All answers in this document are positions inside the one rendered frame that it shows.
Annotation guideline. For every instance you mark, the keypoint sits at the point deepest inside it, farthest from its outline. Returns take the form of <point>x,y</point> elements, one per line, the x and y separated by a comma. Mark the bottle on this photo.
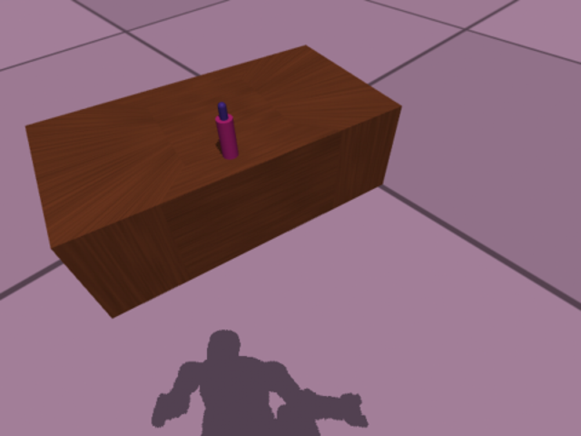
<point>226,132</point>

